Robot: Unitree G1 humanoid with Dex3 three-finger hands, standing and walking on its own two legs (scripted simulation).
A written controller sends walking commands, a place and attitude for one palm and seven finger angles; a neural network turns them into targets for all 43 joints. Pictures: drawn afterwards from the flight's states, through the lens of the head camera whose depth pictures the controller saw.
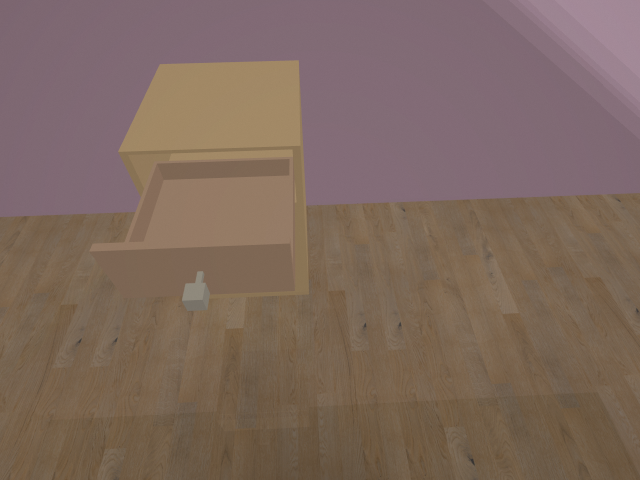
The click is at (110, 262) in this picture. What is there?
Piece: drawer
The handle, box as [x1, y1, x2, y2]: [182, 271, 209, 310]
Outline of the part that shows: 202,271 197,271 196,280 194,283 185,284 182,301 187,310 198,310 207,308 209,292 205,283 202,282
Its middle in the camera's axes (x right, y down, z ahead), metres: -0.26 +0.10 +0.79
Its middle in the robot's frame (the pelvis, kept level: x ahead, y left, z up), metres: +0.49 +0.29 -0.20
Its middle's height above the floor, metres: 0.58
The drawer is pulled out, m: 0.30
